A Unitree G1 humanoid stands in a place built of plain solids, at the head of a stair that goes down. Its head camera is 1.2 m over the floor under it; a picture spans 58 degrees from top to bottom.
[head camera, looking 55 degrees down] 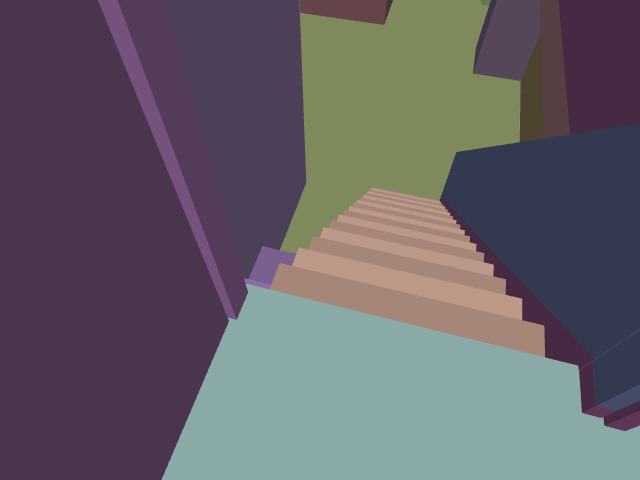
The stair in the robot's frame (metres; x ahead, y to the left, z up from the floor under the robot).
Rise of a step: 0.21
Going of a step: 0.22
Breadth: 0.98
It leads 15 degrees to the right of straight ahead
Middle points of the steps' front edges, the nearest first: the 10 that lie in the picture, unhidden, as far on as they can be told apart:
0.54 -0.26 0.00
0.75 -0.31 -0.21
0.96 -0.37 -0.41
1.18 -0.43 -0.62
1.39 -0.49 -0.83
1.60 -0.55 -1.04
1.81 -0.61 -1.25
2.03 -0.66 -1.46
2.24 -0.72 -1.67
2.45 -0.78 -1.88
